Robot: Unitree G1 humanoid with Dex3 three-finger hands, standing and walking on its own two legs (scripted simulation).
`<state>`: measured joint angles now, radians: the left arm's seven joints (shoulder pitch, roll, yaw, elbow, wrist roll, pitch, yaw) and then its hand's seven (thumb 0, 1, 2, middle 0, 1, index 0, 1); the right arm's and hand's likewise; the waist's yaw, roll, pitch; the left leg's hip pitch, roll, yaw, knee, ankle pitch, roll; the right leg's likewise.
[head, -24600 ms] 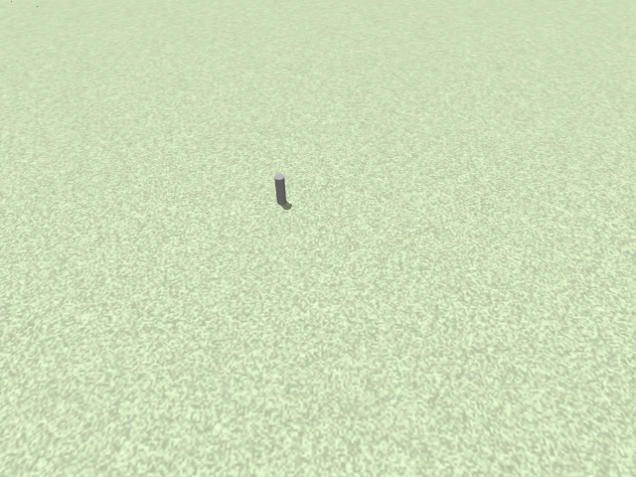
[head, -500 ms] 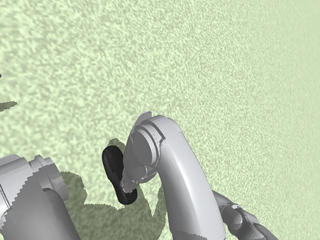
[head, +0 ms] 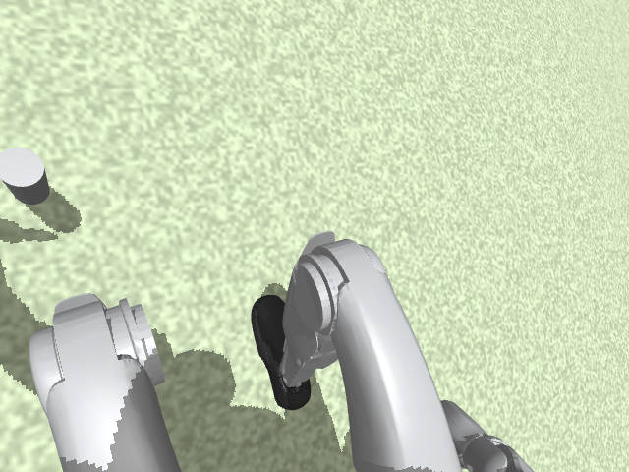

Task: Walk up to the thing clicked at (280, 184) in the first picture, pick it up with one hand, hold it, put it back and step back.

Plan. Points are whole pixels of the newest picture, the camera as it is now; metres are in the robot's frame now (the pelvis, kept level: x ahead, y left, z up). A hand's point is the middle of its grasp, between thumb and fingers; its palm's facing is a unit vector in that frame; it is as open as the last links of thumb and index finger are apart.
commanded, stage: rise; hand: left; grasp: from the side
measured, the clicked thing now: (26, 179) +0.48 +0.22 -0.26
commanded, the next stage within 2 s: home in 0.02 s
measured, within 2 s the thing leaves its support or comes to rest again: rests again in 0.42 s
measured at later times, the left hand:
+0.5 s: hand out of the picture +0.40 +0.34 -0.01, palm faces +0.15 -0.87 -0.47, open 16.7 cm
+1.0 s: hand out of the picture +0.31 +0.25 +0.19, palm faces +0.24 -0.90 -0.36, open 15.9 cm
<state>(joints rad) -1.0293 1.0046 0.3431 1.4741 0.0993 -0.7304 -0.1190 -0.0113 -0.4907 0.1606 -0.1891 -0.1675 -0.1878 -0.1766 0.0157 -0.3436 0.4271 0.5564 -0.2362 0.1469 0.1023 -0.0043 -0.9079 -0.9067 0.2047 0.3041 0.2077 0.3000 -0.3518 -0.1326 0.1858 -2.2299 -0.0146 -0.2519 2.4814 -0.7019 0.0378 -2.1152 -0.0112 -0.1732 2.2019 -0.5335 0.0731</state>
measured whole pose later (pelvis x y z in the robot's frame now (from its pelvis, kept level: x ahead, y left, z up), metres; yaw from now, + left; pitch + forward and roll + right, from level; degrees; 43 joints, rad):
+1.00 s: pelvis +0.08 -0.02 +0.30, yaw +11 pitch +24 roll -2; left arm -0.03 0.31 0.11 0.47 0.02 0.10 0.12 -0.01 -0.34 0.21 -0.15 -0.16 -0.16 -0.16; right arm 0.18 -0.23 0.01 0.51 0.05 0.05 -0.09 0.00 -0.90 -0.90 0.20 0.30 0.21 0.30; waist -0.07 0.01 -0.16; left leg -1.22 0.03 -0.05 1.42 -0.62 -0.02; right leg -1.24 -0.02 -0.04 1.36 -0.53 0.01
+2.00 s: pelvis +0.10 -0.01 +0.39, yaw +12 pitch +7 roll -2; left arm 0.47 0.20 -0.01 0.01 -0.01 0.26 0.15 -0.01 -0.48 0.09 -0.06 -0.06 -0.06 -0.07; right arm 0.29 -0.20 0.03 0.51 0.01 -0.12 -0.17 0.01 -0.90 -0.90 0.21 0.30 0.21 0.30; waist -0.03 0.03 -0.10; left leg -0.59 0.04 -0.04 0.96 -0.49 -0.01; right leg -0.60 -0.02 -0.05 0.89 -0.40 0.02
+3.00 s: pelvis +0.10 -0.01 +0.39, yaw +12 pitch +7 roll -2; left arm 0.46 0.20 -0.01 0.01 -0.01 0.25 0.14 -0.01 -0.52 0.07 -0.05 -0.06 -0.06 -0.06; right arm 0.28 -0.20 0.03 0.52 0.01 -0.15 -0.18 0.01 -0.90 -0.90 0.20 0.30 0.21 0.30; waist -0.02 0.03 -0.10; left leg -0.59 0.04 -0.04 0.96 -0.49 -0.01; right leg -0.60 -0.02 -0.05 0.89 -0.40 0.02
